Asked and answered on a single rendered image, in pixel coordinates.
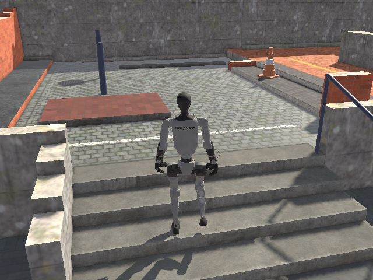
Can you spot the left robot forearm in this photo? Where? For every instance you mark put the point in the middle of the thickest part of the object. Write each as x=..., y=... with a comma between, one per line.
x=160, y=155

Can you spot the robot left hand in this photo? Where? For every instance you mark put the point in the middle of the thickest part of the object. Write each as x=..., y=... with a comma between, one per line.
x=163, y=164

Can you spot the right robot upper arm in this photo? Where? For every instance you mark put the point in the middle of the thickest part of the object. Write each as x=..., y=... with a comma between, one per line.
x=205, y=132

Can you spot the robot right hand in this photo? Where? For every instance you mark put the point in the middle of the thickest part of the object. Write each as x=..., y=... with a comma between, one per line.
x=212, y=166

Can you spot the left robot upper arm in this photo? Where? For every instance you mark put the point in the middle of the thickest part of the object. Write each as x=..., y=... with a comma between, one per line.
x=167, y=123

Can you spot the robot torso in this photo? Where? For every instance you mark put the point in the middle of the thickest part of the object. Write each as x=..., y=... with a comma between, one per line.
x=185, y=137

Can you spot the robot head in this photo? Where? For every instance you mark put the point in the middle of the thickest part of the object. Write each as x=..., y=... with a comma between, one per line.
x=184, y=102

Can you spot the right robot forearm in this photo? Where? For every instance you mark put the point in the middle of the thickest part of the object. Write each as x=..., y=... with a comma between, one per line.
x=211, y=155

